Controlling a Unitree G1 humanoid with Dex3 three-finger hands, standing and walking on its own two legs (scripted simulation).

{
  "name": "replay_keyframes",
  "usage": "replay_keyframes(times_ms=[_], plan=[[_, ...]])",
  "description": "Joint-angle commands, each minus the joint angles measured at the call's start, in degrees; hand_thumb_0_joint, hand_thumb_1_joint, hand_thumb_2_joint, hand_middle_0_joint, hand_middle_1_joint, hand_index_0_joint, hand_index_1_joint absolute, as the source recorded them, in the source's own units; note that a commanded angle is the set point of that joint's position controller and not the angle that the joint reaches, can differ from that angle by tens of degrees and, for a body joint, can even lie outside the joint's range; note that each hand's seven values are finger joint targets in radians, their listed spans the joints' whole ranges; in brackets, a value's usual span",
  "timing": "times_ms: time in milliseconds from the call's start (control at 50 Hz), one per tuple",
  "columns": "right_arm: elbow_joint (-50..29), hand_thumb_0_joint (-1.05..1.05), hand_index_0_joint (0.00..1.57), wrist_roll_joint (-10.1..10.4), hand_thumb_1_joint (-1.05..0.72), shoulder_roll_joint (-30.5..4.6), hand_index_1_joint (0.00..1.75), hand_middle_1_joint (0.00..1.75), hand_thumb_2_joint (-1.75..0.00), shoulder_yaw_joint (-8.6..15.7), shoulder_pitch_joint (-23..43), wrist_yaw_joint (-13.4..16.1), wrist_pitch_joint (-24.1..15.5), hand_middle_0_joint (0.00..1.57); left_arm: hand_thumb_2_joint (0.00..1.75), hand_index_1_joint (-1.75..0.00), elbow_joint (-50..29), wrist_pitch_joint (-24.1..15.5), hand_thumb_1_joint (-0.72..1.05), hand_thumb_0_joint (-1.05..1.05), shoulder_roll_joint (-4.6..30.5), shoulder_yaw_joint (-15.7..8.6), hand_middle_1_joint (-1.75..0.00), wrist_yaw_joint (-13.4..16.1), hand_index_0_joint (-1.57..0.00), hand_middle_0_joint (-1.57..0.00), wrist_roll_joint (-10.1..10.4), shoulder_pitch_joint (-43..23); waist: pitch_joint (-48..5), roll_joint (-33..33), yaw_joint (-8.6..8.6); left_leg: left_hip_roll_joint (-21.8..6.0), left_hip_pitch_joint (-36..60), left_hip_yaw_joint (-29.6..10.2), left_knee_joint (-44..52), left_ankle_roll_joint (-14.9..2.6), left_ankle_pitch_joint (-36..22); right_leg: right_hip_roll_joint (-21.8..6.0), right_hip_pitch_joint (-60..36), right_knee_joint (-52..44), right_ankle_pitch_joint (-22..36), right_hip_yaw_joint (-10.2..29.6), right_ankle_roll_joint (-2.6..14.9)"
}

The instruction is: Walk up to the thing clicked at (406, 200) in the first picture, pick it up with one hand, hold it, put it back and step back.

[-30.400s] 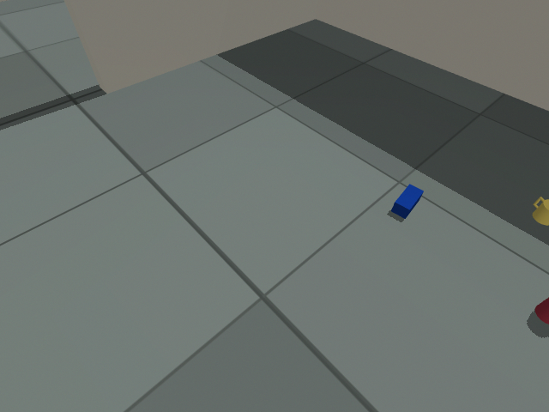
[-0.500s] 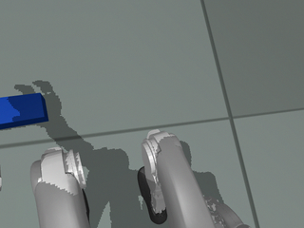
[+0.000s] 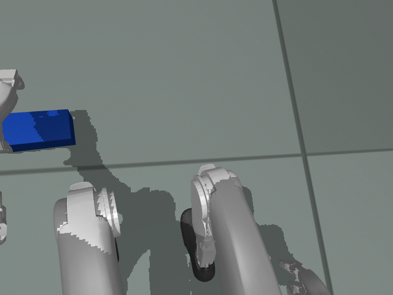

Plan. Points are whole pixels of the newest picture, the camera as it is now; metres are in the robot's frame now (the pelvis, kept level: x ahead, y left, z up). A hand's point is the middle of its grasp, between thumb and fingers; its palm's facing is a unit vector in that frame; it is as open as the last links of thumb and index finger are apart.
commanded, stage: withdraw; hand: left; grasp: from above
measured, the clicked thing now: (35, 131) +0.48 +0.30 -0.31
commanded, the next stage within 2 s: home in 0.06 s
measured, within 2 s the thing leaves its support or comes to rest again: neither
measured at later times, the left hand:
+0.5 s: hand out of the picture +0.45 +0.30 -0.06, palm faces -0.37 -0.32 -0.87, open 11.1 cm
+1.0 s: hand out of the picture +0.27 +0.24 +0.15, palm faces +0.01 -0.90 -0.43, open 7.4 cm
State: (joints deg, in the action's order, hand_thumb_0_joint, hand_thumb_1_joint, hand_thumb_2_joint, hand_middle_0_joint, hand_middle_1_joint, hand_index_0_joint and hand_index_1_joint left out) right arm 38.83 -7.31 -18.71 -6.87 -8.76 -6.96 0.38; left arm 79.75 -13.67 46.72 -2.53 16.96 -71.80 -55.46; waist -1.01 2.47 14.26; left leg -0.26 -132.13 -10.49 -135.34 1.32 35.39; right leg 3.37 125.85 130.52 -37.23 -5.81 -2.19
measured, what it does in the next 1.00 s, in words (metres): rises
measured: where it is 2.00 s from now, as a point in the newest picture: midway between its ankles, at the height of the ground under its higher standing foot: (156, 269)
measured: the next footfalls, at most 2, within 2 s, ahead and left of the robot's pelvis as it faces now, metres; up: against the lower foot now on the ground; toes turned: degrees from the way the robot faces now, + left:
none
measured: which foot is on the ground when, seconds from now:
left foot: down 0.00-1.00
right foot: down 0.00-1.00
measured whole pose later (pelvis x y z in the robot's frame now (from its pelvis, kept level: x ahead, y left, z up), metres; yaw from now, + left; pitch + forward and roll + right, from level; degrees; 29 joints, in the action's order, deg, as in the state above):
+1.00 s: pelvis +0.04 +0.00 +0.25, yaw +8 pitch +24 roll -5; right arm 32.2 1.8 -12.6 -1.5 -5.6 2.5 -4.5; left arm 15.9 15.7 19.4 -0.5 4.0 -9.3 1.7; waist -11.3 -1.5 3.7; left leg -1.2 -79.8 -5.6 -88.7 0.9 32.8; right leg 1.2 75.0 85.5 -34.4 -3.0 -1.0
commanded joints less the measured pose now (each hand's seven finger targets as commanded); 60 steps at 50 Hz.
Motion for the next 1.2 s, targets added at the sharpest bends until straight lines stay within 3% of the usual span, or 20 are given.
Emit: replay_keyframes(times_ms=[0,100,120,160,200,260,320,360,400,460,520,540,600,620,680,800,860,940,1120,1180], plan=[[-0.57,0.00,0.20,-0.95,-0.89,-12.65,0.30,0.30,-0.90,3.66,-9.96,1.17,-1.32,0.20,0.96,-0.97,-8.00,0.10,-0.49,0.00,17.40,-3.30,-0.98,6.03,-0.09,-0.08,-0.83,-26.87,-37.05,-24.78,1.84,-0.21,30.30,6.15,13.54,-2.04,-0.08,1.07,-12.78,-12.66,3.29,-3.79,4.79],[-0.90,0.00,0.20,-0.67,-0.90,-13.61,0.30,0.30,-0.90,5.24,-10.96,1.32,-2.25,0.20,0.94,-0.95,-12.89,2.55,-0.47,0.00,15.38,-2.71,-0.96,6.23,-0.11,-0.10,0.46,-25.98,-44.30,-30.24,0.85,-0.28,36.67,5.65,16.09,-1.41,-1.07,0.24,-12.48,-11.39,6.35,-4.97,4.86],[-0.92,0.00,0.20,-0.49,-0.90,-13.15,0.30,0.30,-0.90,5.55,-11.84,1.19,-2.46,0.20,0.94,-0.95,-13.62,3.40,-0.46,0.00,13.06,-1.74,-0.96,5.96,-0.12,-0.11,1.27,-25.42,-46.44,-30.11,0.93,-0.34,38.36,5.81,16.39,-1.38,-2.64,0.30,-13.75,-11.57,8.09,-4.88,4.85],[-0.03,0.00,0.20,0.19,-0.88,-13.00,0.30,0.30,-0.89,5.84,-12.78,1.17,-2.22,0.20,0.91,-0.86,-11.69,5.33,-0.38,0.00,12.89,-1.20,-0.87,5.39,-0.20,-0.19,1.63,-24.52,-46.40,-28.62,0.76,-0.37,37.56,6.11,16.52,-1.62,-4.66,0.51,-13.97,-12.38,9.95,-4.79,4.82],[-0.13,0.00,0.20,0.77,-0.88,-12.59,0.30,0.30,-0.89,5.93,-13.51,1.07,-1.75,0.20,0.97,-0.73,-11.28,7.01,-0.22,0.00,13.28,-2.24,-0.71,4.37,-0.23,-0.26,3.40,-20.39,-46.89,-26.58,-0.36,-0.07,37.02,6.25,16.83,-1.90,-7.19,0.38,-16.00,-13.01,11.90,-4.46,4.67],[-0.58,0.00,0.20,1.72,-0.89,-11.42,0.30,0.30,-0.90,6.51,-14.43,0.69,-0.93,0.20,0.87,-0.61,-12.97,9.64,-0.09,0.00,12.01,-3.12,-0.59,1.88,-0.21,-0.23,6.70,-15.70,-48.19,-22.79,-2.57,0.15,36.43,7.44,17.95,-2.63,-9.60,0.52,-21.00,-15.68,13.67,-3.24,4.37],[-1.76,0.00,0.20,3.30,-0.89,-10.51,0.30,0.30,-0.90,8.23,-14.90,0.52,-0.28,0.20,0.79,-0.44,-20.14,11.26,0.15,0.00,9.30,-3.73,-0.43,-2.21,-0.19,-0.20,12.40,-12.15,-51.33,-21.47,-4.90,0.27,39.18,7.43,21.55,-2.82,-10.12,0.41,-24.41,-18.21,13.48,-2.19,4.39],[-2.89,0.00,0.20,4.41,-0.90,-10.11,0.30,0.30,-0.90,9.39,-14.63,0.56,0.17,0.20,0.79,-0.38,-25.18,11.99,0.31,0.00,7.12,-4.03,-0.38,-5.22,-0.19,-0.19,16.65,-6.39,-51.73,-20.65,-6.38,0.31,40.16,7.22,24.31,-2.88,-9.43,0.18,-27.08,-20.26,12.73,-1.47,4.30],[-3.88,0.00,0.20,5.11,-0.90,-9.42,0.30,0.30,-0.90,9.55,-13.36,0.77,0.58,0.20,0.83,-0.36,-29.59,13.07,0.47,0.00,3.82,-3.51,-0.36,-8.18,-0.19,-0.20,21.15,1.08,-49.08,-15.95,-6.58,0.19,38.96,7.32,26.03,-3.38,-8.53,0.45,-30.16,-23.31,12.30,-1.00,3.92],[-6.10,0.00,0.20,5.99,-0.90,-8.55,0.30,0.30,-0.90,10.06,-11.01,1.67,1.03,0.20,0.89,-0.33,-40.84,14.51,0.71,0.00,1.86,-4.90,-0.33,-11.26,-0.20,-0.20,28.29,7.67,-47.61,-11.15,-7.72,0.17,38.60,7.71,28.78,-4.00,-7.30,0.42,-35.36,-28.41,11.81,0.29,3.59],[-7.12,0.00,0.20,6.71,-0.90,-7.11,0.30,0.30,-0.90,10.54,-8.91,2.79,0.64,0.20,0.90,-0.30,-48.71,15.36,0.90,0.00,-4.29,-2.55,-0.30,-13.53,-0.20,-0.20,34.49,15.49,-44.45,-9.30,-7.90,-0.35,42.17,6.77,33.34,-3.89,-5.55,0.01,-37.61,-31.86,10.54,0.76,3.50],[-7.50,0.00,0.20,6.93,-0.90,-7.22,0.30,0.30,-0.90,10.87,-8.46,3.23,0.47,0.20,0.90,-0.30,-53.45,15.40,0.90,0.00,-3.32,-4.00,-0.30,-13.64,-0.20,-0.20,36.30,15.46,-44.98,-9.90,-8.54,-0.48,44.37,6.52,34.55,-3.73,-5.33,-0.17,-38.52,-33.12,10.11,0.96,3.67],[-8.33,0.00,0.20,7.48,-0.90,-6.66,0.30,0.30,-0.90,11.34,-6.68,4.41,-0.19,0.20,0.90,-0.30,-58.89,16.23,0.90,0.00,-5.12,-4.66,-0.30,-13.58,-0.20,-0.20,40.17,18.94,-43.79,-10.80,-8.85,-0.82,49.93,6.00,38.57,-3.30,-4.92,-0.67,-40.25,-36.41,9.63,1.45,3.81],[-8.52,0.00,0.20,7.70,-0.90,-6.18,0.30,0.30,-0.90,11.27,-5.96,4.83,-0.59,0.20,0.90,-0.30,-59.75,16.57,0.90,0.00,-7.68,-3.07,-0.30,-13.58,-0.20,-0.20,41.24,21.71,-42.48,-11.71,-8.71,-1.01,51.67,5.78,40.66,-3.18,-4.24,-0.74,-40.41,-37.25,9.17,1.58,3.72],[-8.78,0.00,0.20,8.23,-0.90,-6.03,0.30,0.30,-0.90,11.23,-4.27,6.25,-1.93,0.20,0.90,-0.30,-62.59,18.16,0.90,0.00,-9.73,-3.38,-0.30,-12.88,-0.20,-0.20,44.19,26.64,-39.86,-13.48,-9.53,-1.40,57.90,4.36,46.49,-2.47,-1.78,-1.14,-41.63,-40.09,7.27,1.64,3.83],[-10.73,0.00,0.20,9.06,-0.90,-4.99,0.30,0.30,-0.90,10.52,-0.41,8.47,-4.73,0.20,0.90,-0.30,-69.58,23.16,0.90,0.00,-16.57,-1.32,-0.30,-12.51,-0.20,-0.20,53.95,38.15,-34.32,-10.94,-8.66,-0.81,65.17,4.00,55.42,-2.54,1.07,-1.42,-50.30,-49.99,4.62,2.75,3.51],[-11.96,0.00,0.20,9.23,-0.90,-4.27,0.30,0.30,-0.90,9.92,0.89,9.62,-5.93,0.20,0.90,-0.30,-73.51,25.17,0.90,0.00,-16.91,-2.28,-0.30,-12.16,-0.20,-0.20,58.69,42.64,-32.33,-11.09,-9.21,-0.66,69.31,4.20,59.48,-2.60,1.88,-1.52,-55.10,-54.61,3.75,3.56,3.37],[-12.96,0.00,0.20,9.37,-0.90,-2.81,0.30,0.30,-0.90,8.89,1.27,10.99,-7.46,0.20,0.90,-0.30,-76.55,27.45,0.90,0.00,-19.39,-2.20,-0.30,-11.40,-0.20,-0.20,64.12,48.53,-28.84,-10.08,-8.77,-0.30,73.54,5.34,63.74,-2.66,-0.24,-1.55,-61.45,-60.64,4.89,4.33,3.35],[-14.50,0.00,0.20,9.54,-0.90,-0.56,0.30,0.30,-0.90,6.94,-2.29,14.86,-9.84,0.20,0.90,-0.30,-84.49,33.73,0.90,0.00,-25.26,-3.43,-0.30,-11.17,-0.20,-0.20,72.27,64.51,-22.97,-8.68,-9.79,-0.41,86.51,5.07,75.60,-1.98,-11.63,-1.61,-77.72,-72.55,14.47,3.82,3.14],[-15.86,0.00,0.20,9.52,-0.90,-0.33,0.30,0.30,-0.90,6.71,-3.81,16.12,-10.64,0.20,0.90,-0.30,-87.88,35.37,0.90,0.00,-26.28,-3.93,-0.30,-11.42,-0.20,-0.20,74.13,70.08,-21.19,-8.26,-10.06,-0.04,90.37,6.54,78.52,-2.01,-15.51,-1.47,-82.51,-76.71,17.81,3.69,3.04]])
